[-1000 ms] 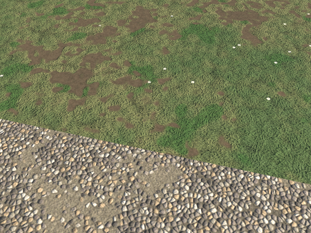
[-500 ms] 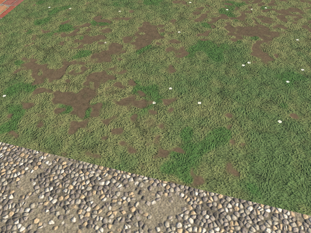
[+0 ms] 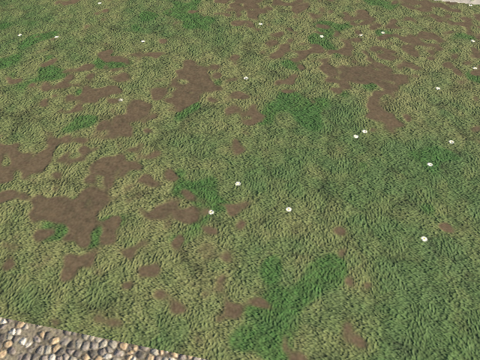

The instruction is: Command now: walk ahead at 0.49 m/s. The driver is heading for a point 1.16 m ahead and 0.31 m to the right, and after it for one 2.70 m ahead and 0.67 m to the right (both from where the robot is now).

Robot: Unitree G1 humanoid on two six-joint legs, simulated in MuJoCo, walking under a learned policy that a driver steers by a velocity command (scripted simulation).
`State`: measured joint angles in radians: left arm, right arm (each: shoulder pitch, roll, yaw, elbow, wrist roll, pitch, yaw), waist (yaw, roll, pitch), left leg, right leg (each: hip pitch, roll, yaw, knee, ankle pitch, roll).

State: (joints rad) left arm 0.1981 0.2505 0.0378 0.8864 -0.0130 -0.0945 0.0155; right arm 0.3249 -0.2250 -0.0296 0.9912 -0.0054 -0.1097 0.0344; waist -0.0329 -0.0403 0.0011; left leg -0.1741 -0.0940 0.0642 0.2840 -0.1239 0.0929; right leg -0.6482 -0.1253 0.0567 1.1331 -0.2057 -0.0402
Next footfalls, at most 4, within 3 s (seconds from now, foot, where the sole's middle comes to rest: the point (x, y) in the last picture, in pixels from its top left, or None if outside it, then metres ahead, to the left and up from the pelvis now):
0.30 right None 0.33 -0.17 -0.78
0.86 left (215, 316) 0.65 0.07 -0.78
1.44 right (294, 237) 0.92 -0.19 -0.78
1.94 left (269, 163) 1.26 -0.13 -0.78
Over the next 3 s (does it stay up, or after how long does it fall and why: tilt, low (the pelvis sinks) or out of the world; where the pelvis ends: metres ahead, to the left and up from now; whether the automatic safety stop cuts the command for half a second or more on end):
stays up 1.51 -0.41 -0.03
